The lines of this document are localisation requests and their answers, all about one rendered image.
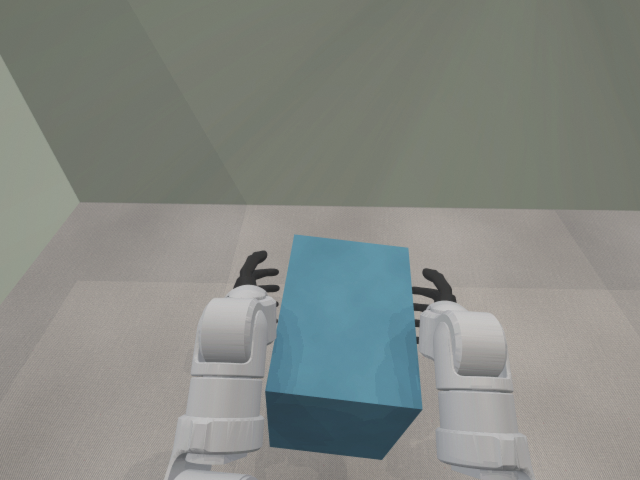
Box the robot left hand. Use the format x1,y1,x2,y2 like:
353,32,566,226
233,250,280,324

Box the robot right hand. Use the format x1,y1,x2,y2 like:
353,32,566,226
412,268,457,344

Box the carton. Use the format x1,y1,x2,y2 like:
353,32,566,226
265,234,423,460

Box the left robot forearm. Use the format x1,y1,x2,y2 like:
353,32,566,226
164,285,277,480

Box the right robot forearm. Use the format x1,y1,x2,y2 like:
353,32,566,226
418,301,536,480

